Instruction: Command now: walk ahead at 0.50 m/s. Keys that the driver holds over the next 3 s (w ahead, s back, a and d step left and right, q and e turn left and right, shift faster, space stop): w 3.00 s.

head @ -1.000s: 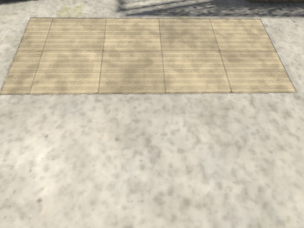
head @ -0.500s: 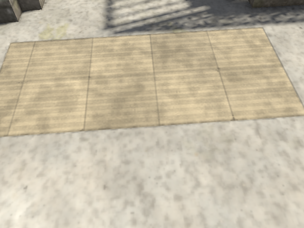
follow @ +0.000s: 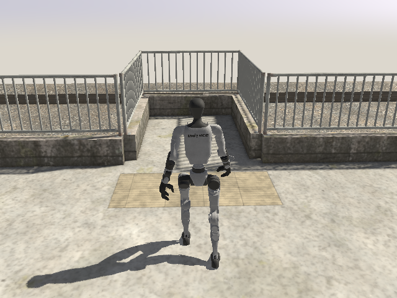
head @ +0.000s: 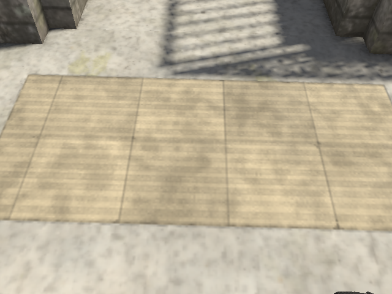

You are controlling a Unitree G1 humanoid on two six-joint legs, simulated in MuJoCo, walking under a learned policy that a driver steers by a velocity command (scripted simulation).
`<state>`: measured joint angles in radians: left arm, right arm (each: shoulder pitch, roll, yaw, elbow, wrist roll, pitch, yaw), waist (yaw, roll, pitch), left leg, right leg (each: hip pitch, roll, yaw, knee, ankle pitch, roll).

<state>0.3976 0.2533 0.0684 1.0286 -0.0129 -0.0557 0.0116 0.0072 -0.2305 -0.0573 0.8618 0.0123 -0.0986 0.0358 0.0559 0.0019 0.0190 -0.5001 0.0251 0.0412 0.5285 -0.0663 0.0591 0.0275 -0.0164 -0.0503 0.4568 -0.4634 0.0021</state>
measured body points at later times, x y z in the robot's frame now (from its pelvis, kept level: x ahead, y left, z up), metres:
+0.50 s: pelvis +0.27 +0.00 +0.01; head +0.30 -0.01 +0.46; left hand +0.48 +0.22 -0.09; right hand +0.23 -0.27 -0.13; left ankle +0.12 +0.11 -0.72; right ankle +0.45 -0.13 -0.70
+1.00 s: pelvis +0.55 -0.03 +0.02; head +0.57 -0.03 +0.47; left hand +0.52 +0.24 -0.12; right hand +0.74 -0.27 -0.09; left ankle +0.74 +0.13 -0.68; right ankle +0.44 -0.13 -0.72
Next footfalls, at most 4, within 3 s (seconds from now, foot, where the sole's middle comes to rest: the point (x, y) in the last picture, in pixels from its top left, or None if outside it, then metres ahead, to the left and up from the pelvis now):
0.54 right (249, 290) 0.48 -0.13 -0.76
1.10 left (183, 202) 0.80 0.11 -0.76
1.68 right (243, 141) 1.12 -0.12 -0.76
2.22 left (191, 89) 1.42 0.12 -0.76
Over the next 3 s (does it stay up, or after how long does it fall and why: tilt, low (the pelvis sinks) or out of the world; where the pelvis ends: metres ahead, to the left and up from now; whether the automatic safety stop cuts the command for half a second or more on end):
stays up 1.69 -0.03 0.02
